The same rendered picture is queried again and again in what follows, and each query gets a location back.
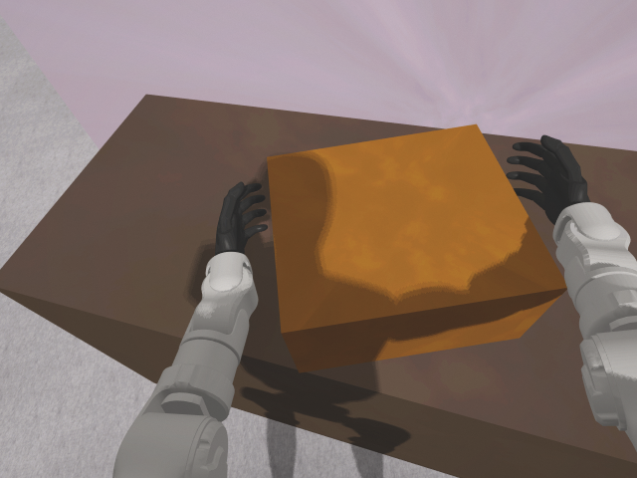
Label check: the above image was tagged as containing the robot right hand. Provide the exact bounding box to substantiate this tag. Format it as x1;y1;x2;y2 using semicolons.
506;135;590;225

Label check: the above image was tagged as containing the robot left upper arm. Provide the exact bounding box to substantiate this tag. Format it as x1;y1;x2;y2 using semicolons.
114;412;228;478

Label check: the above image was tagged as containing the carton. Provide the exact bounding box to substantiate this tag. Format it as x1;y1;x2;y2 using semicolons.
267;124;567;373

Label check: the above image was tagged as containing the pedestal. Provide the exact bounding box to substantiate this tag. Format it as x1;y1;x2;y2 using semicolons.
0;95;637;478

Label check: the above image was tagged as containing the robot left hand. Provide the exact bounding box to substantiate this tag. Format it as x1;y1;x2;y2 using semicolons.
215;181;268;256

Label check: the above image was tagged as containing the robot right upper arm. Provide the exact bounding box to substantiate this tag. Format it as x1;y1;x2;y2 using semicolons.
579;330;637;452

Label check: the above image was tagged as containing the left robot forearm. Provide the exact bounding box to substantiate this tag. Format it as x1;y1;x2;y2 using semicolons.
112;252;258;478

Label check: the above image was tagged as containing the right robot forearm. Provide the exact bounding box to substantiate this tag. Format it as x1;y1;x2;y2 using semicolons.
552;202;637;340

